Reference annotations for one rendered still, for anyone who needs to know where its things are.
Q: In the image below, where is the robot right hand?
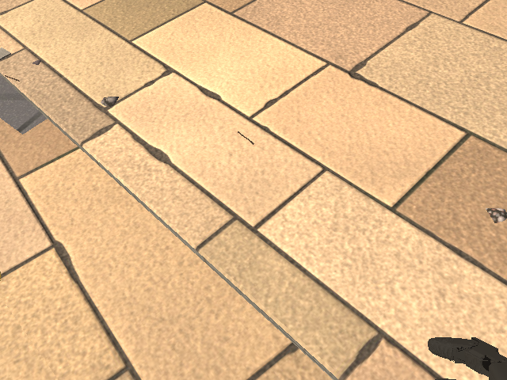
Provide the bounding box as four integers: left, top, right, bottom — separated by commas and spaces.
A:
428, 337, 507, 380

